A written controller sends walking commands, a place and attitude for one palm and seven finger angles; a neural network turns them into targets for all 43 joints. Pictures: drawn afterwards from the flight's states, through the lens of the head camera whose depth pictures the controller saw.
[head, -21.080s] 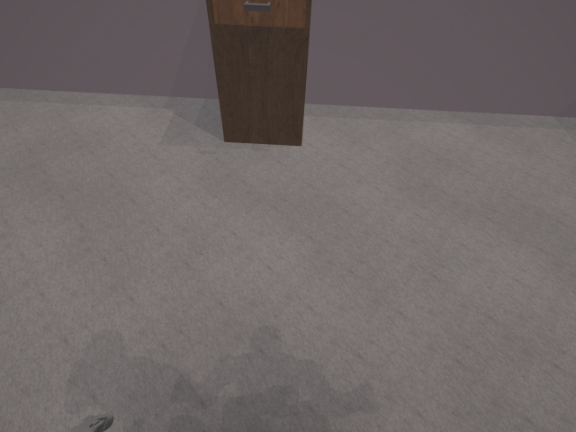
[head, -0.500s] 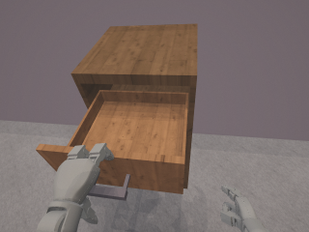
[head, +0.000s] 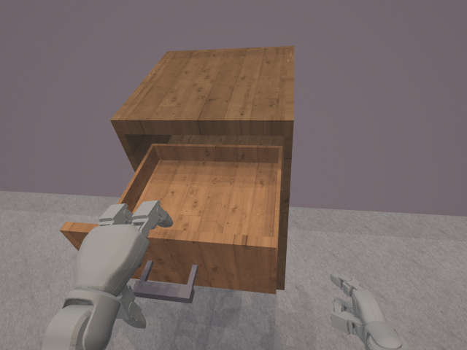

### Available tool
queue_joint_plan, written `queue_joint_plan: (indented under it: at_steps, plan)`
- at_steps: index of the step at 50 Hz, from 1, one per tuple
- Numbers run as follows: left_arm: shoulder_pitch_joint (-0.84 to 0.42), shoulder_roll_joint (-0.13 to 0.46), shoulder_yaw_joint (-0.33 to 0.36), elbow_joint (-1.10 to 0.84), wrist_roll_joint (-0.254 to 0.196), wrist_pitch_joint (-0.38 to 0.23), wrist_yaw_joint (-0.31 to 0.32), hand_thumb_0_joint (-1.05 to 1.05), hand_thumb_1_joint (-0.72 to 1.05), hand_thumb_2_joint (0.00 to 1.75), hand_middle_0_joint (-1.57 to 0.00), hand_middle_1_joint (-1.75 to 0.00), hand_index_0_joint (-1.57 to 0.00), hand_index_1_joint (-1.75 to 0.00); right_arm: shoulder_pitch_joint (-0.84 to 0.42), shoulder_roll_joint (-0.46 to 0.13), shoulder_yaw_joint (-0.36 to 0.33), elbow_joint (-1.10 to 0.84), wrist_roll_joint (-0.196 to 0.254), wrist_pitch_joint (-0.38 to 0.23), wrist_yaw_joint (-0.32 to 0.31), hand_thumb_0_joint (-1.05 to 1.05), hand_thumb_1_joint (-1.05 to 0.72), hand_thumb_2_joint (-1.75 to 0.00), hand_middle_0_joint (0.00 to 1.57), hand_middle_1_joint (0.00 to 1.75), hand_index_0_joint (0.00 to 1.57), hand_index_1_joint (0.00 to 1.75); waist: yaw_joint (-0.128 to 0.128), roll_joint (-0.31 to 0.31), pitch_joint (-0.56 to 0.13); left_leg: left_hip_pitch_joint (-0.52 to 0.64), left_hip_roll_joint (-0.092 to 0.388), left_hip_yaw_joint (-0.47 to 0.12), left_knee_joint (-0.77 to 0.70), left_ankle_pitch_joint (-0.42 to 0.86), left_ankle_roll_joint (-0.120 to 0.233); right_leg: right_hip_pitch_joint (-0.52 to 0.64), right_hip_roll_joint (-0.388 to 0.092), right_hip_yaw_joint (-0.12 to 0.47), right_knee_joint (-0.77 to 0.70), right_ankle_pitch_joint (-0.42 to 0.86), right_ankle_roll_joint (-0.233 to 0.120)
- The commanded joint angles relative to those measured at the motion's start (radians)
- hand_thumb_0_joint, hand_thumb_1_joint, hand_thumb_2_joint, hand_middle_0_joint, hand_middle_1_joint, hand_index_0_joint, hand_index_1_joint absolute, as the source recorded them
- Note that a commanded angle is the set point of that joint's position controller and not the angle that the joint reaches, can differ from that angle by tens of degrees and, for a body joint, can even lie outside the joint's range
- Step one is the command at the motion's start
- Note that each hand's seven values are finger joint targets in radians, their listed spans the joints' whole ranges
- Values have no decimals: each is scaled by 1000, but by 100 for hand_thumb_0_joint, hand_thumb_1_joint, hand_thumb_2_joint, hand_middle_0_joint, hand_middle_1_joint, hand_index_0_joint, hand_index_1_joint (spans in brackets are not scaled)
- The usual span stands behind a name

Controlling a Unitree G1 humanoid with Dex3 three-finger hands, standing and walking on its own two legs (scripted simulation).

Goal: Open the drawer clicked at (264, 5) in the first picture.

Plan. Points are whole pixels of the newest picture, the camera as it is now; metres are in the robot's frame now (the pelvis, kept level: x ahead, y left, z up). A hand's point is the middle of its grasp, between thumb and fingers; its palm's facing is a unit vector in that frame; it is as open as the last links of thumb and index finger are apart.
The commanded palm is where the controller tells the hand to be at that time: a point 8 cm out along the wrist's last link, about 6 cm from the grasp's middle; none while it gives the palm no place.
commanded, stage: draw the hand back to the body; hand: left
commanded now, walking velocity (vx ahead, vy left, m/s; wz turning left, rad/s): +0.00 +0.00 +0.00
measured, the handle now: (167, 280) +0.24 +0.18 -0.02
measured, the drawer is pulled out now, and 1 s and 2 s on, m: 0.30 0.30 0.30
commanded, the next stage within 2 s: step back with the hand held close in 1.56 s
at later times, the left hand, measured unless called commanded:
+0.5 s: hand (101, 273) +0.18 +0.22 +0.12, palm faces +0.07 -0.14 -0.99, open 13.9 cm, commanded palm +0.16 +0.22 +0.18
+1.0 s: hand (92, 242) +0.21 +0.23 +0.16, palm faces +0.32 -0.87 -0.38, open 11.9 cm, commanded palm +0.15 +0.27 +0.18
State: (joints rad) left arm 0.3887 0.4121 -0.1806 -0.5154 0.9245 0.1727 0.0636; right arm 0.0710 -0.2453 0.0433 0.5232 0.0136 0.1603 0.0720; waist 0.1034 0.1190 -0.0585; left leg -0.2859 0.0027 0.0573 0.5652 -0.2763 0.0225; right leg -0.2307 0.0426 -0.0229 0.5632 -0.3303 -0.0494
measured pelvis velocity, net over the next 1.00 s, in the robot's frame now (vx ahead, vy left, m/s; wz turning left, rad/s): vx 0.03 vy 0.01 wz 0.03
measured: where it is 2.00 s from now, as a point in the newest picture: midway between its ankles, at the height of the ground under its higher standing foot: outside the picture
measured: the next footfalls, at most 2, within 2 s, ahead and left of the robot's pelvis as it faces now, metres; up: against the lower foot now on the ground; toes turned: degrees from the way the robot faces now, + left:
none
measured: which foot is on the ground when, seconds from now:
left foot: down 0.00-1.00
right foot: down 0.00-1.00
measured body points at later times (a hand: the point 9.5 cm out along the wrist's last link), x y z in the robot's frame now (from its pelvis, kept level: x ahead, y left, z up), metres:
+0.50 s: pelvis +0.00 +0.00 +0.00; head -0.01 -0.04 +0.45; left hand +0.17 +0.23 +0.17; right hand +0.23 -0.20 -0.08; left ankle +0.01 +0.11 -0.73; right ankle -0.02 -0.09 -0.73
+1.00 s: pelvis +0.03 +0.01 +0.01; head +0.02 -0.01 +0.46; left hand +0.18 +0.27 +0.18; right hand +0.22 -0.20 -0.07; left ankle +0.01 +0.11 -0.73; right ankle -0.02 -0.09 -0.73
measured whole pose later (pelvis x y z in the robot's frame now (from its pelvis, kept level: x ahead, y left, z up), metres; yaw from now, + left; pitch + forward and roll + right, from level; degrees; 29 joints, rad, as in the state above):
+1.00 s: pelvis +0.03 +0.01 +0.01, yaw +2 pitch -2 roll +0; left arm 0.58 0.32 0.21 -0.55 -0.06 -0.10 0.10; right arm 0.19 -0.21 0.04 0.61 0.01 -0.11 -0.05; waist 0.04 0.05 0.01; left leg -0.17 -0.02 0.03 0.48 -0.27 0.03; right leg -0.09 0.03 -0.05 0.43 -0.31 -0.03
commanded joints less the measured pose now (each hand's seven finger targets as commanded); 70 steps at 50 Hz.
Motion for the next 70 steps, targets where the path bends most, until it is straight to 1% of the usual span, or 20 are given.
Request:
queue_joint_plan:
  at_steps: [1,5,7,16,19,24,26,28,29,30,31,33,36,37,39,44,51,59,62,70]
  plan:
    - [-135,149,158,-233,3,-26,63,0,-50,30,-30,-120,-30,-120,-218,-71,-26,-181,12,-58,-13,0,-90,-90,20,30,20,30,-2,-83,-104,118,14,-43,-46,188,10,-46,-34,70,-126,172,11]
    - [-118,173,186,-176,3,-33,58,0,-50,30,-30,-120,-30,-120,-198,-69,-28,-169,8,-58,-26,0,-90,-90,20,30,20,30,4,-115,-78,113,5,-37,-52,172,14,-51,-43,78,-151,153,20]
    - [-133,180,196,-172,-3,-35,51,0,-50,30,-30,-120,-30,-120,-196,-68,-27,-163,6,-64,-32,0,-90,-90,20,30,20,30,6,-87,-91,119,4,-40,-55,164,17,-43,-43,72,-154,135,17]
    - [-49,250,306,-191,-85,-91,33,0,-50,30,-30,-120,-30,-120,-197,-90,-27,-172,15,-87,-57,0,-90,-90,20,30,20,30,-3,-94,-66,121,-2,-47,-62,160,15,-32,-52,73,-176,189,28]
    - [0,230,297,-182,-81,-114,32,0,-50,30,-30,-120,-30,-120,-161,-93,-38,-168,3,-85,-61,0,-90,-90,20,30,20,30,-1,-83,-55,121,-5,-43,-50,171,17,-55,-51,59,-175,191,29]
    - [1,247,321,-173,-87,-136,44,0,-50,30,-30,-120,-30,-120,-143,-94,-41,-167,1,-92,-70,0,-90,-90,20,30,20,30,-1,-83,-61,123,-4,-50,-54,159,18,-69,-50,41,-173,158,29]
    - [-19,303,383,-184,-96,-136,56,0,-50,30,-30,-120,-30,-120,-169,-99,-37,-171,14,-100,-75,0,-90,-90,20,30,20,30,-3,-87,-75,127,1,-56,-53,145,12,-68,-50,60,-171,149,26]
    - [-3,282,364,-187,-88,-144,53,0,-50,30,-30,-120,-30,-120,-144,-96,-40,-169,7,-99,-74,0,-90,-90,20,30,20,30,-2,-83,-87,134,3,-56,-52,178,14,-65,-54,39,-161,176,27]
    - [-63,-151,262,-181,-829,-218,40,0,-47,32,-30,-118,-30,-118,-65,-17,-38,-204,22,-181,-100,0,-90,-90,20,30,20,30,-113,-152,-7,245,22,-63,-74,101,44,-32,-34,-11,-160,169,23]
    - [16,-12,347,-160,-857,-257,54,0,-43,33,-29,-115,-29,-115,-50,-47,-40,-183,18,-236,-119,0,-90,-90,20,30,20,30,-81,-190,-31,248,46,-76,-94,90,35,-23,-39,-5,-146,136,25]
    - [74,38,422,-194,-925,-279,64,0,-40,34,-29,-113,-29,-113,-67,-56,-32,-170,13,-262,-138,0,-90,-90,20,30,20,30,-59,-204,-23,231,42,-85,-111,93,26,-9,-42,-6,-164,121,29]
    - [23,32,406,-293,-949,-323,75,0,-32,37,-29,-109,-29,-109,-40,-51,-22,-157,2,-306,-153,0,-90,-90,20,30,20,30,-57,-118,-66,243,35,-81,-125,171,20,36,-62,-7,-161,188,29]
    - [60,75,469,-281,-962,-331,88,0,-22,42,-28,-102,-28,-102,-37,-58,-24,-116,-10,-337,-157,0,-90,-90,20,30,20,30,-45,-54,-9,208,33,-81,-135,217,9,52,-64,-4,-183,231,19]
    - [82,23,432,-260,-962,-334,81,0,-18,43,-28,-100,-28,-100,-26,-50,-20,-109,-12,-340,-152,0,-90,-90,20,30,20,30,-52,-19,11,205,31,-76,-139,224,7,46,-65,-11,-186,241,17]
    - [97,7,426,-245,-971,-335,72,0,-12,47,-27,-95,-27,-95,-24,-52,-23,-101,-9,-344,-144,0,-90,-90,20,30,20,30,-53,-7,26,205,35,-79,-143,249,3,49,-65,-16,-188,263,16]
    - [154,13,458,-244,-984,-335,57,0,6,54,-26,-84,-26,-84,-28,-59,-38,-92,-5,-335,-132,0,-90,-90,20,30,20,30,-49,-67,-13,213,44,-82,-138,331,2,82,-63,-22,-180,335,20]
    - [150,60,516,-284,-992,-328,62,0,31,64,-24,-68,-24,-68,-33,-72,-51,-87,4,-322,-136,0,-90,-90,20,30,20,30,-51,-54,-59,230,44,-90,-135,373,-5,99,-63,-24,-179,354,22]
    - [151,75,566,-191,-999,-318,70,0,58,76,-22,-50,-22,-50,-36,-71,-57,-72,9,-291,-148,0,-90,-90,20,30,20,30,-50,-92,-18,221,36,-82,-143,306,0,77,-64,-27,-200,332,27]
    - [133,90,583,-193,-1000,-317,74,0,69,81,-22,-43,-22,-43,-38,-72,-55,-69,8,-289,-151,0,-90,-90,20,30,20,30,-50,-52,-14,224,34,-84,-145,301,-1,75,-64,-24,-207,324,24]
    - [124,81,561,-210,-1003,-315,73,0,90,90,-20,-30,-20,-30,-43,-73,-55,-81,11,-295,-147,0,-90,-90,20,30,20,30,-51,-59,-18,228,34,-88,-152,278,0,81,-67,-20,-210,303,26]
